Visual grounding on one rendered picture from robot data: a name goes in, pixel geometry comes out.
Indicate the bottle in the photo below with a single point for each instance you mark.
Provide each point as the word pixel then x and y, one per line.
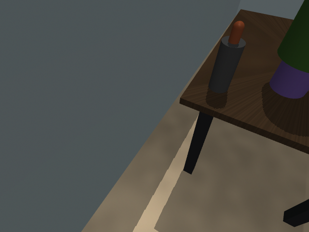
pixel 228 56

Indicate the table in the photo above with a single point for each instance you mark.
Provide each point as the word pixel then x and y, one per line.
pixel 250 102

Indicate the potted plant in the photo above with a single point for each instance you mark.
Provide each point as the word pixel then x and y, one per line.
pixel 291 79

